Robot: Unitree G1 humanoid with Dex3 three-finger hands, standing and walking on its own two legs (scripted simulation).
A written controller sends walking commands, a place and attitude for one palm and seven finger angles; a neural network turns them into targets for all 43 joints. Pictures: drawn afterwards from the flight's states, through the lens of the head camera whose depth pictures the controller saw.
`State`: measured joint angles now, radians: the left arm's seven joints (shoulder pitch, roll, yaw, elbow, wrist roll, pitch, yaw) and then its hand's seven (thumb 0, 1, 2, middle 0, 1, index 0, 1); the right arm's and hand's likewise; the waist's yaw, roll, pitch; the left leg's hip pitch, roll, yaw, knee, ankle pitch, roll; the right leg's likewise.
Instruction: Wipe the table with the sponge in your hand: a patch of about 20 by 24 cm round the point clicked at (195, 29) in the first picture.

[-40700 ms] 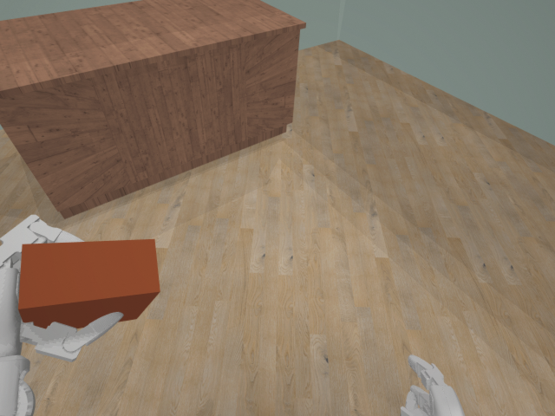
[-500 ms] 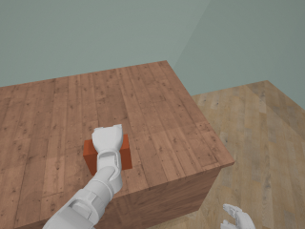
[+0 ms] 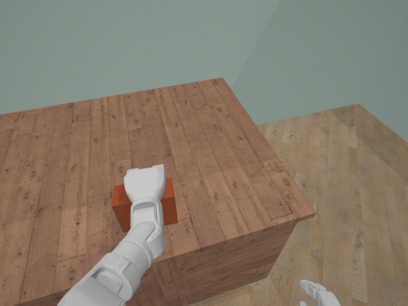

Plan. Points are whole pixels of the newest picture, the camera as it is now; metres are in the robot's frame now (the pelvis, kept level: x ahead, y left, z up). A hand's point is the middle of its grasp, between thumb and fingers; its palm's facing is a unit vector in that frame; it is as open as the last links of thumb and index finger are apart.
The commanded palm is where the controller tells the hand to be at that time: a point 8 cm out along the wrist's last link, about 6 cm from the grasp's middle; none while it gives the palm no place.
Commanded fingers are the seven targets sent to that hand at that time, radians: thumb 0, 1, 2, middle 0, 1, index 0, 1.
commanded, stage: wipe back along the third lane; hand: left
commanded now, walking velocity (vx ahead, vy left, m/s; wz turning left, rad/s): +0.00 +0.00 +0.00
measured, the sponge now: (148, 210) +0.34 +0.17 -0.05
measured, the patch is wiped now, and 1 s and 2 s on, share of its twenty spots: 1.00 1.00 1.00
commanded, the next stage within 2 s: slide back across to the middle lane in 0.18 s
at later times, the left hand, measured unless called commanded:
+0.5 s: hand (147, 197) +0.35 +0.17 +0.00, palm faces -0.05 -0.06 -1.00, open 10.1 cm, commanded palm +0.30 +0.17 +0.04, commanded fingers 0.00 0.10 1.30 -1.20 -1.60 -1.20 -1.60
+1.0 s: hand (124, 206) +0.32 +0.21 +0.00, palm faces -0.06 -0.08 -0.99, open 10.1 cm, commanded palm +0.28 +0.22 +0.04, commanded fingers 0.00 0.10 1.30 -1.20 -1.60 -1.20 -1.60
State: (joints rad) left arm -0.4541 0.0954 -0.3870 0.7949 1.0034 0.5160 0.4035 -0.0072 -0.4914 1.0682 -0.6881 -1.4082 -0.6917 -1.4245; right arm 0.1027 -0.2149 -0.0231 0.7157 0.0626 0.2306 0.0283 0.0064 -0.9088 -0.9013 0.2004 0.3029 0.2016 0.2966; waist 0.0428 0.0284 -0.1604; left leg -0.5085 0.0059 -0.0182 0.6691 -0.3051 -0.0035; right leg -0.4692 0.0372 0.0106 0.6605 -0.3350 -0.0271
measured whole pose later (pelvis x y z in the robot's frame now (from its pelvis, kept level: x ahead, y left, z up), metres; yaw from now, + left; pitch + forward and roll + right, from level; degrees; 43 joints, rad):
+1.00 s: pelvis +0.01 +0.00 +0.01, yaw -1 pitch +5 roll +0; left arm -0.20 0.22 -0.23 0.53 1.03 0.39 0.31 -0.01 -0.51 1.07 -0.72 -1.38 -0.72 -1.39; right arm 0.08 -0.23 -0.01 0.67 0.07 0.17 -0.02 0.01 -0.91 -0.90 0.20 0.30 0.20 0.30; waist 0.06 0.03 -0.13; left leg -0.39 0.01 0.00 0.59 -0.29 -0.01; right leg -0.36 0.04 0.03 0.59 -0.32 -0.03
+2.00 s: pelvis -0.04 -0.01 -0.02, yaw -1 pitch +15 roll -1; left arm -0.75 0.41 -0.09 1.12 1.03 0.25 0.33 0.01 -0.55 1.07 -0.78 -1.32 -0.78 -1.34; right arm 0.25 -0.26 -0.01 0.75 0.06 0.09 -0.05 0.01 -0.91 -0.90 0.20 0.30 0.20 0.30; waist -0.06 0.04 -0.14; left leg -0.76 0.03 -0.03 0.78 -0.29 0.00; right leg -0.71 0.06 0.00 0.75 -0.30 -0.03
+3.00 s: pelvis -0.02 +0.03 -0.03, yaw -3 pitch +21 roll -4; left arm -0.95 0.55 0.00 1.24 1.09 0.23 0.29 0.01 -0.55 1.08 -0.77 -1.33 -0.77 -1.35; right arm 0.32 -0.25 -0.01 0.74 0.03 0.10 0.00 0.00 -0.91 -0.90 0.20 0.30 0.21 0.30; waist -0.13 0.04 -0.16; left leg -0.91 0.03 -0.01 0.88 -0.34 0.03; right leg -0.84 0.06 0.02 0.79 -0.33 0.01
